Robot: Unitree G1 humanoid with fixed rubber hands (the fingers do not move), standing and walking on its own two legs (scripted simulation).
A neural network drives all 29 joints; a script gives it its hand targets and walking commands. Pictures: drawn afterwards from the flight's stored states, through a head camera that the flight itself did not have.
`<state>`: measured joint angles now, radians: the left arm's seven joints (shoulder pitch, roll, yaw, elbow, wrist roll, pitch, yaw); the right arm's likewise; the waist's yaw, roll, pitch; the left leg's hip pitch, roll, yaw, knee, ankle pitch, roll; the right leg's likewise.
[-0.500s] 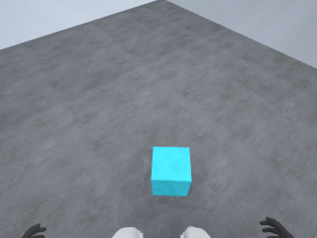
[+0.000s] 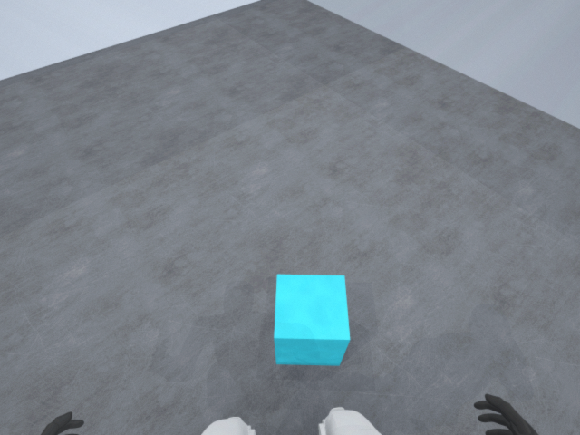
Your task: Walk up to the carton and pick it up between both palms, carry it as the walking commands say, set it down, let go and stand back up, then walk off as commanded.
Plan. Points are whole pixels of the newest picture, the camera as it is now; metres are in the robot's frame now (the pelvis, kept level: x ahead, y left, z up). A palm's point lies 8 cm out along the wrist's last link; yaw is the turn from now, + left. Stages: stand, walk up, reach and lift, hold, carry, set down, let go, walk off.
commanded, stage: walk up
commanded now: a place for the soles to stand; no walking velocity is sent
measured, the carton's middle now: (309, 321) +0.51 -0.08 -0.61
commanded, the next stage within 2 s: none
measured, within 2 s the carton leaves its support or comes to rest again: neither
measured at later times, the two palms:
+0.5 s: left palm out of the picture +0.11 +0.33 -0.07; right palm out of the picture +0.12 -0.31 -0.08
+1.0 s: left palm out of the picture +0.11 +0.33 -0.07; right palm out of the picture +0.12 -0.32 -0.08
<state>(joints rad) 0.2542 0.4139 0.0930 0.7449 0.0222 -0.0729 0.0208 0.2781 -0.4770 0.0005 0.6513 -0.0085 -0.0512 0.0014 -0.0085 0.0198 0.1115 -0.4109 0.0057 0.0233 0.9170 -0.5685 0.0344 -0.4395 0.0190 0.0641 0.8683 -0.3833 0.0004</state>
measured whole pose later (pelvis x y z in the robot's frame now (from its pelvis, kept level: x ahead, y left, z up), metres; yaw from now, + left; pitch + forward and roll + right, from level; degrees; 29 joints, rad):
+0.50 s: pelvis +0.01 +0.00 +0.00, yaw +0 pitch -2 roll +0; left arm 0.25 0.41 0.09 0.74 0.02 -0.07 0.01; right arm 0.26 -0.47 0.00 0.65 -0.01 -0.06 0.00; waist -0.01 0.02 0.11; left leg -0.41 0.01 0.03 0.89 -0.45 0.02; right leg -0.44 0.03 0.07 0.88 -0.41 0.00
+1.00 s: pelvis +0.00 +0.00 +0.00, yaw -1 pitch -2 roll +0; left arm 0.25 0.41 0.09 0.74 0.02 -0.08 0.01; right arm 0.25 -0.47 0.00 0.65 -0.01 -0.06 0.00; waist -0.01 0.02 0.11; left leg -0.41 0.01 0.03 0.89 -0.45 0.02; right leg -0.44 0.03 0.07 0.90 -0.44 0.00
